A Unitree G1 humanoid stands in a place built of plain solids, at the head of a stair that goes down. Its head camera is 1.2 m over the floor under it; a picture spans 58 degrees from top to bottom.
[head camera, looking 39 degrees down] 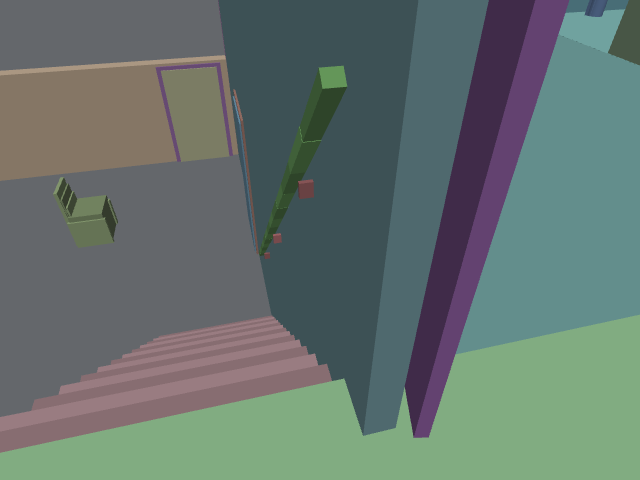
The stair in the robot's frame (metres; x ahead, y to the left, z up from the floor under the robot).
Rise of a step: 0.20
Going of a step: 0.20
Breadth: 1.28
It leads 14 degrees to the left of straight ahead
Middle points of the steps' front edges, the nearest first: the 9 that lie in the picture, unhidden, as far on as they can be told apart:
0.64 0.54 0.00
0.83 0.59 -0.20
1.03 0.64 -0.41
1.23 0.69 -0.61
1.43 0.74 -0.81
1.63 0.78 -1.02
1.82 0.83 -1.22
2.02 0.88 -1.43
2.22 0.93 -1.63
